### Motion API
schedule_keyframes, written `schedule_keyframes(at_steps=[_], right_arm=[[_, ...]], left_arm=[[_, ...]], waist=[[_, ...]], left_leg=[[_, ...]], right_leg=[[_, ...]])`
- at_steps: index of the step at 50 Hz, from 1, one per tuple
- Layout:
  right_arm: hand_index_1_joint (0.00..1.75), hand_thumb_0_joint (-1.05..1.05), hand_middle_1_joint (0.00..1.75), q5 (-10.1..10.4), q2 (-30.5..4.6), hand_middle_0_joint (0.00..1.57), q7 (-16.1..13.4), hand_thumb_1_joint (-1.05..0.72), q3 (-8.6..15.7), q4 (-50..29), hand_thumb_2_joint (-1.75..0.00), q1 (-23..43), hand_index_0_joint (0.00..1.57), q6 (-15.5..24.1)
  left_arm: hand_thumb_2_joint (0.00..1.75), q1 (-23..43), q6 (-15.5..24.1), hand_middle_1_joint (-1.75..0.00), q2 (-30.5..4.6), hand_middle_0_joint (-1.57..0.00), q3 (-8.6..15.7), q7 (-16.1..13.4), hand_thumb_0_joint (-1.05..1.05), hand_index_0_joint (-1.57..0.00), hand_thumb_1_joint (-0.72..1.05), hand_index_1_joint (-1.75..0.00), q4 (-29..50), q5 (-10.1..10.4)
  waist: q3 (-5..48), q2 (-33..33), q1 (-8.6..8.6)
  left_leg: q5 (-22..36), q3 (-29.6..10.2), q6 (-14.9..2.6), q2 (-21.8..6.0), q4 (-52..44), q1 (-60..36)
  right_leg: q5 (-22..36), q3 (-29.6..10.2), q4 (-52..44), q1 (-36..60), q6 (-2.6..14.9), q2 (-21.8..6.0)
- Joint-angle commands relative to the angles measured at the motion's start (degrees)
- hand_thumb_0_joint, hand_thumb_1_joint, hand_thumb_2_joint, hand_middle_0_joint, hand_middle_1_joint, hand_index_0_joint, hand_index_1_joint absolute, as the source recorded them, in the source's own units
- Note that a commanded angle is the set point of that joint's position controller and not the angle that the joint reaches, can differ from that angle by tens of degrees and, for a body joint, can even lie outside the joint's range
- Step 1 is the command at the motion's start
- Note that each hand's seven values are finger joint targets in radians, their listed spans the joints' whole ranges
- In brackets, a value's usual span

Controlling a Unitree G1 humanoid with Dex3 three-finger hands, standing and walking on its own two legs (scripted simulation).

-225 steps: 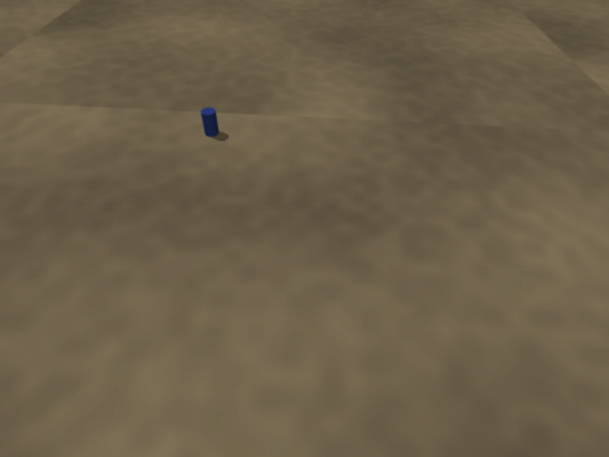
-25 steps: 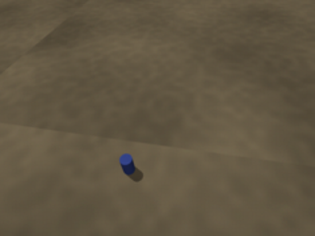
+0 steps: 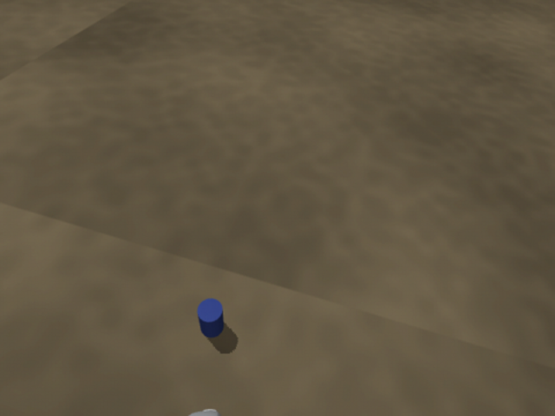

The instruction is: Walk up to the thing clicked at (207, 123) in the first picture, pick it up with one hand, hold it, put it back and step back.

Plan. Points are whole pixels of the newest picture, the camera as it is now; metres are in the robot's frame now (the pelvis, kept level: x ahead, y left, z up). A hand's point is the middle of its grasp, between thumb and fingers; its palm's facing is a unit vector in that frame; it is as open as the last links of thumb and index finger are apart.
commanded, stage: walk up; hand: left
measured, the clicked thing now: (211, 318) +0.53 +0.18 -0.68
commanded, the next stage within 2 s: none
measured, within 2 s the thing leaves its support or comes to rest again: neither
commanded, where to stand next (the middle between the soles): +0.19 -0.01 m, yaw -2 degrees
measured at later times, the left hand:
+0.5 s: hand (113, 392) +0.18 +0.25 -0.13, palm faces -0.07 -0.91 -0.41, open 7.4 cm
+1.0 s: hand (110, 379) +0.21 +0.27 -0.16, palm faces -0.04 -0.95 -0.30, open 7.4 cm
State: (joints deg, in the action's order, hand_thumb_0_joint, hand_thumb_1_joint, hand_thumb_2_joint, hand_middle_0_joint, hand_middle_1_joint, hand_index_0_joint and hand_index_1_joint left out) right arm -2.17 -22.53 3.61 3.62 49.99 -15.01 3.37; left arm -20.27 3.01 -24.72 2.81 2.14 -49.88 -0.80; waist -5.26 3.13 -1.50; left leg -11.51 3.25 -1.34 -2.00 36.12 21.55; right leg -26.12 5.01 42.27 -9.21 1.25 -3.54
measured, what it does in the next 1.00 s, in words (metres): walks ahead: right foot, then left foot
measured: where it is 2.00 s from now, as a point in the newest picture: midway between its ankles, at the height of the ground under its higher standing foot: outside the picture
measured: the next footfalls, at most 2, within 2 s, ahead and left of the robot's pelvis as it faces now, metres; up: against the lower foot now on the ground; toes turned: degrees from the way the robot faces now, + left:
right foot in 0.42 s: +0.20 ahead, -0.13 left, +0.00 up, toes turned -2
left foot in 0.76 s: +0.21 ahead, +0.13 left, +0.00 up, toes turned +1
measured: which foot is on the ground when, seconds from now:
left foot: down 0.00-0.44, up 0.46-0.74, down 0.76-1.00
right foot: up 0.00-0.40, down 0.42-1.00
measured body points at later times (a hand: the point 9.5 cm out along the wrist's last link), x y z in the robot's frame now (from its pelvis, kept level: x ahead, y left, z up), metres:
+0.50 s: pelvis +0.11 -0.02 +0.00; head +0.13 -0.04 +0.45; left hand +0.18 +0.30 -0.10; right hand +0.17 -0.32 -0.13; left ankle +0.09 +0.11 -0.70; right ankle +0.19 -0.13 -0.72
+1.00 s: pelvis +0.14 +0.01 +0.01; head +0.15 +0.04 +0.46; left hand +0.21 +0.32 -0.13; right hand +0.19 -0.30 -0.09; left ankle +0.18 +0.13 -0.72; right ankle +0.16 -0.13 -0.72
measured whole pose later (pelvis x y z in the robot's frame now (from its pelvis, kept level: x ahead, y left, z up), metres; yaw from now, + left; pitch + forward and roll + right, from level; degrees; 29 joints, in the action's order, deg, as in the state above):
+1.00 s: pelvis +0.14 +0.01 +0.01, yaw -1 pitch -2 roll -1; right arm -1.9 -20.9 0.6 0.2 57.9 -12.4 2.3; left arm -10.9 -0.6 -22.9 1.2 1.4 -59.5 0.0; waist -3.3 3.3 0.0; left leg -14.7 2.2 -0.5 -1.7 32.5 15.8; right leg -19.6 -0.4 32.3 -14.4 0.4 -1.7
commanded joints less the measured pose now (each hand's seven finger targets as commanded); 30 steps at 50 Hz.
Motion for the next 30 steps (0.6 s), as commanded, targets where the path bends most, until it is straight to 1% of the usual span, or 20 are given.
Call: schedule_keyframes(at_steps=[1, 2, 4, 5, 6, 9, 11, 12, 15, 16, 17, 19, 20, 21, 22, 23, 24, 25, 27, 30], right_arm=[[0.3, 0.0, 0.3, 2.44, -19.98, 0.2, -1.95, -0.9, 6.12, -3.41, -0.9, -9.16, 0.2, 1.41], [0.3, 0.0, 0.3, 2.52, -17.88, 0.2, -2.27, -0.9, 5.07, -4.03, -0.9, -6.85, 0.2, 1.37], [0.3, 0.0, 0.3, 2.34, -14.35, 0.2, -2.61, -0.9, 3.54, -4.97, -0.9, -4.3, 0.2, 2.0], [0.3, 0.0, 0.3, 2.43, -14.44, 0.2, -2.56, -0.9, 3.37, -4.78, -0.9, -4.36, 0.2, 2.31], [0.3, 0.0, 0.3, 2.34, -14.52, 0.2, -2.59, -0.9, 3.48, -4.79, -0.9, -4.48, 0.2, 2.5], [0.3, 0.0, 0.3, 2.14, -14.72, 0.2, -2.57, -0.9, 3.71, -6.03, -0.9, -3.54, 0.2, 2.38], [0.3, 0.0, 0.3, 1.85, -14.46, 0.2, -2.72, -0.9, 3.38, -6.24, -0.9, -2.32, 0.2, 1.94], [0.3, 0.0, 0.3, 1.64, -14.39, 0.2, -2.83, -0.9, 3.26, -6.13, -0.9, -2.46, 0.2, 1.66], [0.3, 0.0, 0.3, 1.49, -13.07, 0.2, -3.22, -0.9, 2.32, -5.76, -0.9, -2.19, 0.2, 0.81], [0.3, 0.0, 0.3, 1.82, -12.92, 0.2, -3.37, -0.9, 2.25, -5.5, -0.9, -1.91, 0.2, 0.51], [0.3, 0.0, 0.3, 2.11, -13.37, 0.2, -3.5, -0.9, 2.32, -5.36, -0.9, -1.54, 0.2, 0.07], [0.3, 0.0, 0.3, 2.9, -12.15, 0.2, -3.54, -0.9, 1.7, -5.45, -0.9, 0.46, 0.2, -0.78], [0.3, 0.0, 0.3, 3.42, -9.38, 0.2, -3.52, -0.9, 0.59, -5.21, -0.9, 0.03, 0.2, -0.94], [0.3, 0.0, 0.3, 3.33, -7.57, 0.2, -3.15, -0.9, 0.07, -6.62, -0.9, -3.18, 0.2, -0.72], [0.3, 0.0, 0.3, 2.59, -7.15, 0.2, -3.1, -0.9, -0.45, -5.22, -0.9, -5.45, 0.2, -1.46], [0.3, 0.0, 0.3, 2.21, -12.3, 0.2, -3.58, -0.9, 1.39, -3.92, -0.9, -5.23, 0.2, -1.97], [0.3, 0.0, 0.3, 1.74, -13.56, 0.2, -3.84, -0.9, 1.79, -2.89, -0.9, -4.72, 0.2, -1.91], [0.3, 0.0, 0.3, 2.02, -13.59, 0.2, -3.63, -0.9, 1.78, -2.21, -0.9, -3.56, 0.2, -1.84], [0.3, 0.0, 0.3, 2.21, -12.45, 0.2, -3.22, -0.9, 1.51, -0.5, -0.9, -4.37, 0.2, -1.91], [0.3, 0.0, 0.3, 1.38, -10.97, 0.2, -2.95, -0.9, 0.94, 0.83, -0.9, -4.24, 0.2, -1.83]], left_arm=[[0.9, -1.38, 0.76, -0.3, -12.96, -0.2, 2.76, -1.79, 0.0, -0.2, 0.9, -0.3, 4.36, 0.25], [0.9, -0.74, 0.75, -0.3, -13.03, -0.2, 2.64, -1.62, 0.0, -0.2, 0.9, -0.3, 3.99, 0.49], [0.9, -2.84, 0.32, -0.3, -11.53, -0.2, 2.65, -0.95, 0.0, -0.2, 0.9, -0.3, 2.18, 0.96], [0.9, -3.75, 0.04, -0.3, -10.79, -0.2, 2.68, -0.64, 0.0, -0.2, 0.9, -0.3, 1.46, 1.24], [0.9, -4.17, -0.17, -0.3, -10.34, -0.2, 2.7, -0.43, 0.0, -0.2, 0.9, -0.3, 1.31, 1.06], [0.9, -2.9, -0.21, -0.3, -9.4, -0.2, 2.5, -0.13, 0.0, -0.2, 0.9, -0.3, 1.67, 0.92], [0.9, -0.38, -0.09, -0.3, -9.13, -0.2, 2.28, -0.32, 0.0, -0.2, 0.9, -0.3, 1.83, 0.65], [0.9, 1.15, -0.03, -0.3, -8.56, -0.2, 2.19, -0.37, 0.0, -0.2, 0.9, -0.3, 2.0, 0.53], [0.9, 3.08, 0.48, -0.3, -6.47, -0.2, 1.72, -1.23, 0.0, -0.2, 0.9, -0.3, 2.27, 0.67], [0.9, 2.95, 0.6, -0.3, -6.2, -0.2, 1.7, -1.67, 0.0, -0.2, 0.9, -0.3, 1.47, 0.61], [0.9, 2.79, 0.71, -0.3, -6.36, -0.2, 1.78, -2.0, 0.0, -0.2, 0.9, -0.3, 0.88, 0.54], [0.9, -0.45, 1.12, -0.3, -7.09, -0.2, 2.09, -2.53, 0.0, -0.2, 0.9, -0.3, -1.41, 0.35], [0.9, -1.18, 1.49, -0.3, -9.24, -0.2, 2.49, -2.82, 0.0, -0.2, 0.9, -0.3, -1.64, 0.07], [0.9, -3.98, 1.91, -0.3, -14.09, -0.2, 4.25, -2.5, 0.0, -0.2, 0.9, -0.3, -0.28, -0.42], [0.9, -1.51, 1.88, -0.3, -15.15, -0.2, 4.0, -2.53, 0.0, -0.2, 0.9, -0.3, 1.22, -0.37], [0.9, 1.16, 1.38, -0.3, -16.91, -0.2, 4.5, -2.33, 0.0, -0.2, 0.9, -0.3, 1.42, -0.15], [0.9, 2.21, 0.91, -0.3, -16.62, -0.2, 4.53, -2.34, 0.0, -0.2, 0.9, -0.3, 1.72, -0.06], [0.9, 2.48, 0.73, -0.3, -14.53, -0.2, 4.02, -2.32, 0.0, -0.2, 0.9, -0.3, 2.14, 0.08], [0.9, 4.71, 0.78, -0.3, -12.91, -0.2, 3.12, -2.4, 0.0, -0.2, 0.9, -0.3, 2.13, -0.05], [0.9, 6.13, 0.42, -0.3, -12.61, -0.2, 3.05, -2.13, 0.0, -0.2, 0.9, -0.3, 2.56, -0.64]], waist=[[4.48, -14.33, 5.4], [2.54, -10.15, 4.31], [0.5, -9.17, 2.2], [0.29, -10.71, 1.63], [1.24, -11.49, 1.9], [1.23, -13.56, 2.03], [-1.07, -12.21, 1.97], [-1.26, -11.8, 2.49], [0.05, -11.75, 2.26], [1.56, -11.21, 2.1], [3.07, -10.7, 1.99], [5.69, -6.25, -0.3], [7.52, -1.08, -1.23], [12.17, 9.89, -1.26], [9.67, 9.82, -0.17], [7.49, 7.22, -0.81], [5.74, 7.63, -0.85], [4.37, 6.14, -0.85], [4.11, 7.09, 0.19], [3.29, 8.05, 0.09]], left_leg=[[-15.43, -39.96, -14.31, -22.33, -21.46, -21.04], [-7.29, -30.45, -12.68, -19.07, -20.75, -17.02], [2.63, -17.11, -7.83, -13.47, -20.19, -12.68], [4.47, -14.27, -7.32, -12.08, -20.45, -10.33], [6.12, -12.82, -7.16, -11.24, -20.54, -10.72], [2.19, -10.55, -10.51, -11.87, -22.07, -12.77], [5.17, -8.35, -11.63, -12.04, -21.79, -9.83], [9.99, -6.8, -11.48, -11.49, -20.11, -8.93], [33.22, -3.74, -10.35, -10.36, -13.14, -9.12], [35.05, -3.76, -10.1, -10.61, -10.94, -8.92], [32.88, -4.2, -9.49, -10.49, -8.62, -8.94], [19.27, -3.79, -6.65, -7.88, -2.36, -5.7], [11.74, -1.97, -4.2, -5.2, 2.8, -5.13], [-7.13, -0.07, -3.14, -0.75, 13.07, 0.53], [-21.46, -1.75, -1.73, 3.22, 18.08, 6.56], [-25.22, -3.34, -1.64, 2.06, 23.03, 7.25], [-25.26, -4.62, -1.43, 0.53, 23.18, 8.7], [-23.42, -6.04, -1.12, -0.22, 22.06, 8.37], [-17.17, -5.18, -0.18, -0.63, 19.42, 7.56], [-13.67, -3.14, 0.79, 0.05, 13.27, 3.1]], right_leg=[[-4.98, -7.7, 26.26, -28.84, 2.14, 1.17], [-0.85, -10.28, 25.41, -26.73, 1.85, 0.42], [4.94, -11.12, 20.0, -22.65, 1.54, -1.38], [6.83, -9.7, 19.39, -20.41, 1.0, -0.85], [8.86, -9.18, 19.06, -19.53, 0.34, -0.46], [11.23, -7.29, 13.3, -21.67, -1.33, -1.39], [11.13, -6.22, 7.95, -20.73, -2.05, -1.97], [11.5, -5.21, 4.78, -18.77, -2.17, -2.0], [16.09, -2.37, -1.46, -13.79, -1.66, -0.06], [16.28, -1.72, -2.53, -11.56, -1.28, 0.85], [16.8, -1.48, -5.3, -8.91, -0.91, 1.58], [23.95, -2.16, -13.27, 0.36, 0.05, 2.41], [29.3, -4.83, -16.42, 3.75, 1.21, -0.23], [21.58, -19.07, -18.8, 9.26, 4.39, -9.0], [9.12, -33.39, -24.93, 6.85, 8.68, -17.19], [0.94, -35.64, -25.66, 4.33, 13.89, -19.57], [-3.09, -35.92, -26.31, 2.11, 14.91, -19.42], [-3.45, -31.23, -27.25, 0.03, 13.58, -16.63], [-1.27, -22.37, -27.02, -1.18, 10.32, -11.8], [2.23, -17.81, -26.61, -6.09, 10.11, -9.76]])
